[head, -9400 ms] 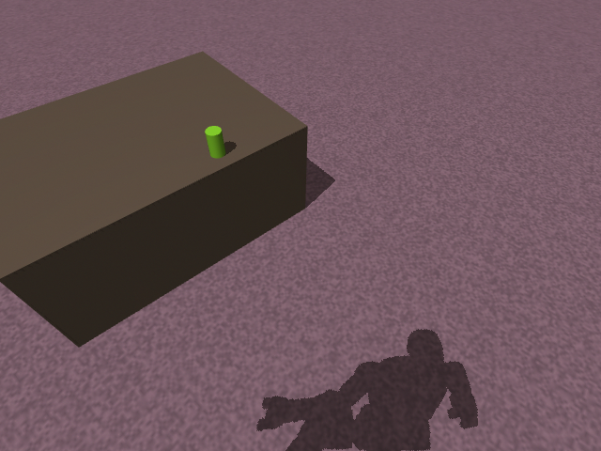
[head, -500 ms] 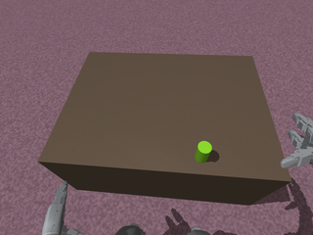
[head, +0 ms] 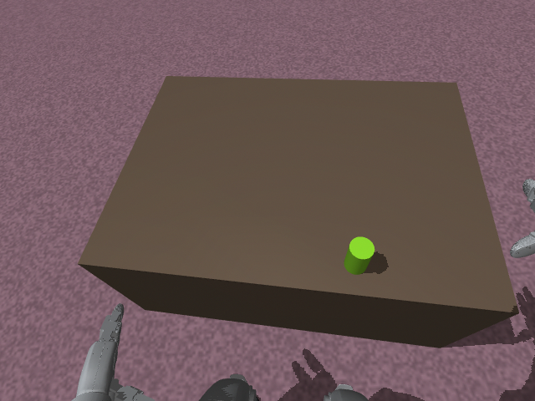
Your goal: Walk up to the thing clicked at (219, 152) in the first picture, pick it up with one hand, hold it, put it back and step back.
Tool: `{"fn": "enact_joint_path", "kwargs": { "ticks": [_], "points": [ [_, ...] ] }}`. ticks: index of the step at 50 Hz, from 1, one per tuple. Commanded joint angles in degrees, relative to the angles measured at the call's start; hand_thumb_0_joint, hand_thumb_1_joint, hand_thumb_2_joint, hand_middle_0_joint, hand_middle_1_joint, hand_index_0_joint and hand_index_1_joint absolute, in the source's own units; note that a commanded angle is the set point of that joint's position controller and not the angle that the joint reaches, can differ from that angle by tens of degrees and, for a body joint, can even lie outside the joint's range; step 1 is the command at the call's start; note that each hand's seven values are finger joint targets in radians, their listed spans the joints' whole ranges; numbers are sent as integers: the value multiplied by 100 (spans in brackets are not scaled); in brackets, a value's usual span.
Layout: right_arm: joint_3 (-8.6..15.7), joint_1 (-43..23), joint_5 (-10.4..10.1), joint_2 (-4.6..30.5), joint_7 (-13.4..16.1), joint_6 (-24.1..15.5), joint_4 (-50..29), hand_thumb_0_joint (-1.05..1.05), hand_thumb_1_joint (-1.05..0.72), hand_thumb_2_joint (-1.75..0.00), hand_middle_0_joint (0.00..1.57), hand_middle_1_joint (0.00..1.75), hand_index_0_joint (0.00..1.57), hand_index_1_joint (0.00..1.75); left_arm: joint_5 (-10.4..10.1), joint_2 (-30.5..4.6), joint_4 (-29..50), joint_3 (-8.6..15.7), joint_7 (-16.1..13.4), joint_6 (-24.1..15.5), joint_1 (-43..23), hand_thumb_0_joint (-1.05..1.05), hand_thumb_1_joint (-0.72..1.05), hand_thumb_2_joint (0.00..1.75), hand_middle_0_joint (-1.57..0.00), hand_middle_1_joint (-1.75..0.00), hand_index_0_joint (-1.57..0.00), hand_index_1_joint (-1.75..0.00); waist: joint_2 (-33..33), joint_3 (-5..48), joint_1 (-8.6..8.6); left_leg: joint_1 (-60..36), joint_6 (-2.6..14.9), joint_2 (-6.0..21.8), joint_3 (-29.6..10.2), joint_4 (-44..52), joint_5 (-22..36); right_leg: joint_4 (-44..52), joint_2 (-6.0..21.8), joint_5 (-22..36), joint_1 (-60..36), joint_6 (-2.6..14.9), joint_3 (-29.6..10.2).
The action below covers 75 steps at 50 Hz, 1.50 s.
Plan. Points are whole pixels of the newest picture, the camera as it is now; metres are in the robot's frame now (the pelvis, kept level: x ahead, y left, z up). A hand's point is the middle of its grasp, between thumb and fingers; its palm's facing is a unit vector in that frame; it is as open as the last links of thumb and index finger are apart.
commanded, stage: go down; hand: right
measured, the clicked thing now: (358, 256) +0.43 -0.14 -0.24
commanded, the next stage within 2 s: approach in 0.24 s
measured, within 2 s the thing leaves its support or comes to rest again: neither
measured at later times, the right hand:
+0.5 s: hand (525, 194) +0.42 -0.32 +0.05, palm faces +0.05 +1.00 -0.03, open 17.7 cm
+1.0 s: hand (417, 242) +0.44 -0.24 -0.17, palm faces +0.00 +1.00 +0.04, open 17.7 cm
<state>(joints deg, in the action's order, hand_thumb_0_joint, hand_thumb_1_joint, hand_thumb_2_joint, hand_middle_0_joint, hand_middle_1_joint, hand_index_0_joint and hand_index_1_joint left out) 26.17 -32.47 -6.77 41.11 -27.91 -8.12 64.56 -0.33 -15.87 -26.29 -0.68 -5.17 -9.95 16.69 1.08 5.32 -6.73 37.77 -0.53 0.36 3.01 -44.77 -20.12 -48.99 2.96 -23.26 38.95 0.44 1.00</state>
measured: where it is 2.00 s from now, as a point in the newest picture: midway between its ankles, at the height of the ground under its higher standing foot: outside the picture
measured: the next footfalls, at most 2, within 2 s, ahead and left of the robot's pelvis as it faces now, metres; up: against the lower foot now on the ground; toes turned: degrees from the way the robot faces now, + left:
none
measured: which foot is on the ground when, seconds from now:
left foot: down 0.00-1.00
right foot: down 0.00-1.00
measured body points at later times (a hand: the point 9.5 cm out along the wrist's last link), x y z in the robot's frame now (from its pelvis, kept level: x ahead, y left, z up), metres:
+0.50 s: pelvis +0.00 -0.01 -0.01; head +0.08 -0.05 +0.43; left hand +0.14 +0.26 -0.05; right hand +0.41 -0.38 +0.05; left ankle +0.01 +0.13 -0.70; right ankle +0.00 -0.11 -0.70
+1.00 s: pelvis -0.05 +0.00 -0.13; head +0.14 -0.08 +0.27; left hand +0.12 +0.27 -0.08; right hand +0.43 -0.30 -0.17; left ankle +0.01 +0.13 -0.70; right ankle +0.00 -0.11 -0.70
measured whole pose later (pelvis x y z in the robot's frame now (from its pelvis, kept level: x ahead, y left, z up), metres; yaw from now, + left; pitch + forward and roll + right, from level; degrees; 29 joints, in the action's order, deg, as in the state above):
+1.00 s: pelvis -0.05 +0.00 -0.13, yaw +3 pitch +29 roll +6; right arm 36.3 -39.4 -6.1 41.1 -25.9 -36.8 71.7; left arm 5.6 -16.8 1.6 2.4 1.5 -13.6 19.6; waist 3.5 7.9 -19.0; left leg 80.3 0.0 -0.8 5.6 -80.8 -29.9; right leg -87.4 5.1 -34.3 82.9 0.4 -3.2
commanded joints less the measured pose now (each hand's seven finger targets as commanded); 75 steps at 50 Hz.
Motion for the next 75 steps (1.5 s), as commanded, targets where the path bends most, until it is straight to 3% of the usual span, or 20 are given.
{"fn": "enact_joint_path", "kwargs": {
  "ticks": [1, 9, 14, 17, 21, 29, 36, 41, 45, 48, 51, 54, 59, 60, 62, 63, 66, 69, 72, 75],
  "points": [
    [287, -2024, -112, 2018, -50, -415, -1030, 0, 57, -2, 6, 4, 6, 4, -43, -1077, 965, 502, -66, -320, -298, 0, -54, 4, -5, -6, -5, -5, -1082, 2265, 118, -590, 181, -174, -73, 375, 1447, 568, -64, 2369, -1777, -3, -326],
    [385, -2053, -150, 2099, -134, -445, -888, 0, 58, -3, 5, 5, 5, 5, -37, -855, 734, 345, 2, -252, 57, 0, -54, 4, -5, -6, -5, -5, -994, 2094, 67, -608, 163, -164, -94, 398, 1617, 500, -95, 2353, -1558, 18, -283],
    [354, -2254, -128, 2148, -120, -492, -831, 0, 60, -2, 5, 4, 5, 4, -30, -1152, 1290, 568, -12, -312, -348, 0, -54, 4, -5, -6, -6, -5, -958, 2052, -26, -571, 179, -162, -100, 416, 1342, 585, -88, 1844, -1466, 28, -294],
    [377, -2410, -114, 2192, -135, -560, -826, 0, 61, -2, 5, 5, 6, 5, -41, -848, 734, 412, 20, -268, 156, 0, -56, 5, -5, -4, -4, -5, -1204, 1960, 11, -388, 190, -150, -125, 374, 1256, 554, -115, 1723, -1389, 33, -270],
    [284, -2433, -223, 1864, -234, -725, -571, 0, 61, -1, 6, 4, 6, 4, -5, -811, 871, 351, 48, -335, -40, 0, -55, 3, -5, -4, -4, -4, -953, 1895, -134, -100, 177, -171, -108, 183, 1232, 357, -80, 1704, -1081, 37, -340],
    [374, -2210, -648, 1117, -378, -1709, -77, 0, 61, 0, 7, 4, 7, 4, 113, -1031, 1461, 542, 177, -546, -143, 0, -57, 5, -5, -4, -4, -5, -710, 2314, -424, 1140, 160, -251, -53, -799, 880, -677, -13, 1994, -441, 21, -547],
    [888, -2063, -634, 1241, -228, -2531, -588, 0, 61, 0, 7, 4, 7, 4, 253, -1120, 2736, 773, 331, -605, 509, 0, -55, 5, -4, -5, -4, -5, -1213, 3049, -601, 1689, 181, -297, -57, -1688, 911, -1525, -23, 2299, 67, -26, -582],
    [1197, -2538, -280, 1768, 62, -3062, -761, 0, 61, 0, 7, 4, 7, 4, 397, -1140, 3095, 1000, 421, -647, 462, 0, -54, 4, -4, -4, -4, -5, -1766, 3238, -716, 2513, 258, -284, -70, -2348, 486, -2156, 39, 1753, 662, -87, -596],
    [1072, -2517, -17, 1578, 159, -3243, -313, 0, 61, -1, 6, 5, 6, 5, 487, -955, 3341, 818, 542, -664, 464, 0, -54, 4, -4, -4, -4, -4, -2039, 2904, -812, 3016, 293, -284, -38, -2728, 52, -2500, 59, 919, 1425, -113, -591],
    [1248, -2752, 13, 1868, 227, -3336, -487, 0, 61, -2, 6, 5, 5, 5, 514, -1385, 3999, 1249, 530, -729, 385, 0, -53, 3, -4, -4, -4, -4, -2194, 3520, -1072, 3196, 303, -286, -45, -3078, 92, -2939, 81, 728, 1681, -99, -654],
    [1023, -2441, 55, 1231, 269, -3248, 89, 0, 61, -3, 5, 5, 5, 5, 529, -1416, 4499, 1306, 599, -751, 642, 0, -54, 3, -4, -4, -4, -4, -1896, 3424, -1358, 3327, 286, -302, 13, -3259, -3, -3223, 54, 444, 2206, -50, -719],
    [1083, -2465, 135, 1312, 392, -3224, 95, 0, 61, -3, 5, 5, 6, 5, 495, -1292, 4902, 1168, 650, -747, 877, 0, -54, 3, -4, -4, -4, -4, -1811, 3414, -1391, 3518, 282, -290, -1, -3519, -85, -3497, 24, 189, 2768, -40, -725],
    [1376, -2858, 297, 1768, 787, -3252, -865, 0, 61, -1, 6, 5, 6, 5, 473, -1533, 5411, 1592, 711, -703, 1264, 0, -54, 3, -5, -4, -5, -4, -2467, 4071, -1341, 3610, 299, -285, 10, -3832, 23, -3738, 1, 341, 2530, -59, -681],
    [1274, -2977, 341, 1656, 870, -3246, -1124, 0, 61, 0, 6, 4, 6, 4, 469, -1567, 5503, 1705, 716, -686, 1229, 0, -54, 3, -5, -4, -5, -4, -2686, 4207, -1361, 3686, 306, -289, 20, -3847, 19, -3728, 9, 406, 2305, -69, -682],
    [595, -2682, 402, 548, 913, -2994, -456, 0, 61, 0, 6, 4, 6, 4, 444, -1636, 5375, 1908, 720, -621, 1394, 0, -54, 3, -5, -5, -5, -4, -2464, 3276, -1726, 4363, 308, -328, 181, -3837, -415, -3584, 37, -63, 2398, -74, -792],
    [469, -2631, 408, 279, 964, -2895, -413, 0, 61, -1, 6, 4, 6, 4, 422, -1519, 5298, 1820, 734, -572, 1525, 0, -54, 4, -5, -5, -5, -4, -2349, 2964, -1730, 4490, 308, -319, 188, -3829, -542, -3530, 30, -331, 2662, -69, -803],
    [472, -3139, 642, 695, 1180, -2796, -1436, 0, 61, -1, 5, 5, 5, 5, 405, -1391, 5210, 1802, 744, -462, 1470, 0, -54, 4, -5, -5, -5, -4, -2887, 3441, -1353, 4578, 322, -246, 140, -3986, -627, -3467, 25, -421, 2397, -143, -752],
    [-69, -3020, 663, -276, 1241, -2627, -1136, 0, 61, -1, 5, 5, 5, 5, 408, -1368, 5200, 1900, 752, -428, 1400, 0, -55, 4, -5, -5, -5, -5, -2611, 3035, -1536, 4857, 307, -216, 217, -4099, -692, -3437, 66, -579, 2460, -166, -898],
    [489, -3072, 632, 392, 1508, -2621, -1359, 0, 61, -1, 5, 5, 5, 5, 348, -1529, 5602, 1918, 711, -371, 1274, 0, -55, 4, -5, -5, -4, -5, -2136, 3397, -1335, 4474, 279, -220, 225, -4042, -561, -3430, 27, -614, 2588, -99, -928],
    [579, -2941, 603, 269, 1716, -2655, -1038, 0, 61, -1, 5, 5, 5, 5, 379, -1479, 5818, 1885, 703, -267, 1406, 0, -54, 4, -5, -5, -4, -5, -1664, 3424, -1378, 3952, 270, -261, 206, -3929, -289, -3482, -41, -381, 2928, -20, -781]
  ]
}}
